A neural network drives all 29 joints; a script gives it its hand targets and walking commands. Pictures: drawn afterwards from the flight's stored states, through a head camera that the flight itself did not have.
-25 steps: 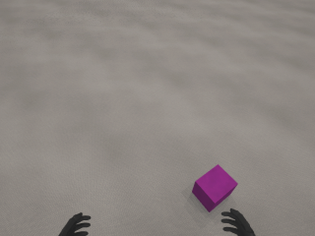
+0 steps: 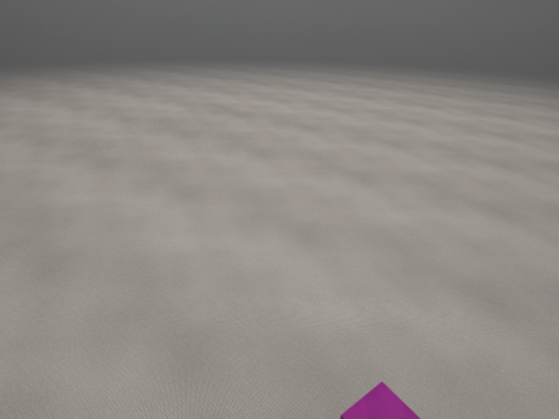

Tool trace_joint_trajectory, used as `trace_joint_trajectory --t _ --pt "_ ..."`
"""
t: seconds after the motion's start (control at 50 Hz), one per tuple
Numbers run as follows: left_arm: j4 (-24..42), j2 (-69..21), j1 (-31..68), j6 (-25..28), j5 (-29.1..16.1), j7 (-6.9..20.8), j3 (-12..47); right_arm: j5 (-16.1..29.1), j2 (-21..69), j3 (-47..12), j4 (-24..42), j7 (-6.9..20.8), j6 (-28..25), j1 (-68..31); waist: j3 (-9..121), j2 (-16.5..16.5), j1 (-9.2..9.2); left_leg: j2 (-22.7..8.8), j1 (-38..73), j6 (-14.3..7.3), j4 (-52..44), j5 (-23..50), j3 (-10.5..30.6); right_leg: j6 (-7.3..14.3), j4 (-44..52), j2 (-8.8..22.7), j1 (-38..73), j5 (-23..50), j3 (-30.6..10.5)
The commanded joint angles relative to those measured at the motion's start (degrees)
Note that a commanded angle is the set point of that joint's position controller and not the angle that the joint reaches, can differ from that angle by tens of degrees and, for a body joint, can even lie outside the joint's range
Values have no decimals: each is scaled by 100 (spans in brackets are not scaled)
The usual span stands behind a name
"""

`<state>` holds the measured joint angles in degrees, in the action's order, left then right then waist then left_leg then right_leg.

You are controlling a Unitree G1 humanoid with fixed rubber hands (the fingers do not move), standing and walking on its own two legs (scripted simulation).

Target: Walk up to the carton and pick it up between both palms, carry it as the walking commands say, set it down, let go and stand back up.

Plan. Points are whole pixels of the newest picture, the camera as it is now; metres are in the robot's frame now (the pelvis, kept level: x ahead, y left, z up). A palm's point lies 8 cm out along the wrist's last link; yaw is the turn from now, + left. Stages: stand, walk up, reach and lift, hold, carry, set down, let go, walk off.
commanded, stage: stand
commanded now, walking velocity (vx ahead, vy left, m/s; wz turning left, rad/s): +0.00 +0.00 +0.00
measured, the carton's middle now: out of the picture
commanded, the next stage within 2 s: none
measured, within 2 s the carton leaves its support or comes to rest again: neither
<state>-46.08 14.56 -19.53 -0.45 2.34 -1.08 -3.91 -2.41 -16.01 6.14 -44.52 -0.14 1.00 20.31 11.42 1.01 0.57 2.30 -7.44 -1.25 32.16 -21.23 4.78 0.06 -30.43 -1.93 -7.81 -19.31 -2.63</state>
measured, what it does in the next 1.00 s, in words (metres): shifts its weight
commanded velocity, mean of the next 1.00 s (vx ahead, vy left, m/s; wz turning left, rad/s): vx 0.00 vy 0.00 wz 0.00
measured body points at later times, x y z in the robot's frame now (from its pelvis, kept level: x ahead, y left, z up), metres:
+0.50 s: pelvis -0.05 +0.01 +0.00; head -0.12 +0.00 +0.45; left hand -0.04 +0.29 -0.13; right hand +0.00 -0.27 -0.13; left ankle -0.04 +0.11 -0.73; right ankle -0.03 -0.12 -0.73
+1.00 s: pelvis -0.07 +0.00 +0.00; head -0.12 +0.00 +0.45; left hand -0.06 +0.27 -0.14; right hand -0.04 -0.28 -0.14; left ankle -0.04 +0.11 -0.73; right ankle -0.03 -0.12 -0.73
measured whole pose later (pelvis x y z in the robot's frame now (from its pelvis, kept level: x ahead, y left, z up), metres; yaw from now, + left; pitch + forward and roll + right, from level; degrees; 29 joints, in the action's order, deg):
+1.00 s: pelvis -0.07 +0.00 +0.00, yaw -1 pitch -4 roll +0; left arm -61.5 14.9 -19.3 0.9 1.8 -0.1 -2.5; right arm -1.7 -15.9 2.2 -58.8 -0.7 -1.4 18.4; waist 3.6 0.5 -0.6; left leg 2.9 -12.1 -0.9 29.8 -13.9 4.0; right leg -0.6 -29.3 -1.5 -13.2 -12.3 -4.3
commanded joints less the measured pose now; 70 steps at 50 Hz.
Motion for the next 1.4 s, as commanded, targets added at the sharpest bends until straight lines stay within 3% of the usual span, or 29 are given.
trace_joint_trajectory --t 0.0,0.08,0.1,0.24,0.28,0.36,0.42,0.52,0.68,0.76,0.88,0.92,0.96,1.0,1.02,1.1,1.16,1.26,1.38 --pt "555 1131 675 326 16 -79 -301 -13 -936 133 590 -112 -377 -525 -1522 8 -35 -596 -584 -188 -666 2787 486 176 611 562 -602 2357 -465" --pt "311 1213 494 346 12 -54 -321 -15 -1097 144 443 -152 -417 -462 -1686 -11 -81 -595 -623 -220 -855 2314 550 174 717 536 -640 1916 -458" --pt "260 1133 464 347 -6 -43 -294 -5 -1103 131 422 -163 -423 -484 -1683 119 -105 -601 -657 -215 -901 2098 549 160 750 527 -618 1815 -488" --pt "-99 1253 373 367 -8 -5 -289 -3 -1195 85 194 -147 -465 -599 -1776 -90 -186 -644 -999 -293 -1398 461 813 162 807 464 -549 928 -511" --pt "-194 1173 353 356 -12 11 -255 -5 -1167 60 108 -147 -465 -591 -1826 29 -158 -637 -1096 -300 -1484 -62 820 152 808 440 -621 635 -530" --pt "-397 1152 156 359 3 33 -212 -2 -1175 38 -107 -104 -462 -549 -1845 -139 -195 -638 -1232 -328 -1534 -592 899 203 879 437 -702 104 -614" --pt "-514 1193 146 355 -14 24 -204 21 -1208 20 -226 -105 -463 -561 -1690 -33 -162 -639 -1040 -324 -1486 -540 890 215 832 470 -779 137 -671" --pt "-704 1268 122 345 -7 9 -183 33 -1119 -40 -497 -104 -439 -519 -1772 -152 -138 -549 -1032 -320 -1263 -418 787 264 1032 578 -957 -206 -858" --pt "-934 1334 36 272 -8 12 -136 61 -1234 -85 -794 -99 -406 -339 -2199 -147 -79 -558 -1235 -323 -1258 -874 837 314 1131 599 -1392 -862 -1038" --pt "-1046 1304 54 282 -42 20 -115 60 -1298 -105 -836 -102 -420 -446 -2151 -192 -124 -596 -1331 -345 -1285 -787 903 282 1125 584 -1203 -670 -1012" --pt "-1136 1241 124 261 -66 31 -84 73 -1198 -179 -930 -117 -434 -496 -2132 66 -168 -669 -1290 -323 -1451 -846 976 271 987 553 -1134 -425 -958" --pt "-1168 1279 157 268 -67 29 -96 70 -1237 -174 -976 -127 -422 -463 -1944 -47 -156 -672 -1264 -303 -1481 -825 982 247 958 529 -964 -369 -915" --pt "-1201 1288 158 276 -76 26 -86 79 -1300 -162 -954 -113 -428 -633 -1851 108 -191 -662 -1257 -286 -1489 -745 946 241 942 525 -818 -252 -881" --pt "-1257 1273 198 285 -87 6 -84 96 -1237 -188 -1006 -124 -433 -601 -1873 -49 -197 -657 -1177 -286 -1414 -422 905 260 980 574 -789 -101 -919" --pt "-1246 1264 289 287 -93 7 -70 105 -1218 -206 -997 -129 -442 -627 -1851 102 -159 -641 -1118 -289 -1393 -275 862 269 983 601 -785 63 -942" --pt "-1300 1269 387 302 -108 -11 -68 139 -1253 -200 -1085 -149 -444 -577 -1651 -254 -102 -630 -784 -267 -1217 330 771 275 1031 627 -726 370 -918" --pt "-1345 1274 467 288 -116 -24 -59 135 -1239 -232 -1109 -144 -435 -690 -1603 -109 -148 -642 -774 -258 -1278 358 767 255 971 617 -564 557 -822" --pt "-1431 1260 564 275 -133 -28 -31 162 -1275 -253 -1162 -143 -399 -752 -1642 -262 -108 -631 -649 -229 -1245 553 701 240 1063 662 -582 586 -871" --pt "-1491 1313 722 261 -156 -26 -21 171 -1247 -296 -1215 -138 -406 -898 -1558 -190 -112 -631 -505 -195 -1283 860 698 229 1081 679 -418 881 -831"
